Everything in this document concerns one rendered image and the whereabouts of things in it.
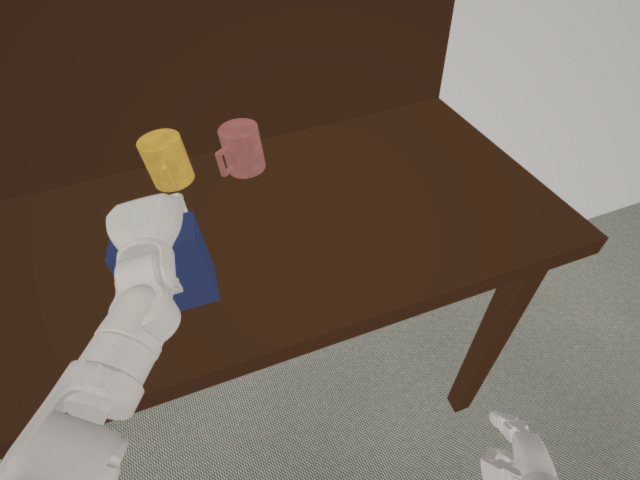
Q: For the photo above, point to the robot left hand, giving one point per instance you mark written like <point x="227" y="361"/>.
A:
<point x="157" y="216"/>

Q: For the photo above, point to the left robot upper arm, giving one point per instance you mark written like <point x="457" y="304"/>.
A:
<point x="66" y="447"/>

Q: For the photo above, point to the table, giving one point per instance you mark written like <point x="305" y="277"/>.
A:
<point x="378" y="201"/>

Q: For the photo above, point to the sponge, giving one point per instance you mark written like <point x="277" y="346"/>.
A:
<point x="194" y="266"/>

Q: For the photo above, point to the robot left forearm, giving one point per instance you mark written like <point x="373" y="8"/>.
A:
<point x="106" y="382"/>

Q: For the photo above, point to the robot right hand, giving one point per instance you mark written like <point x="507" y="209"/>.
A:
<point x="529" y="452"/>

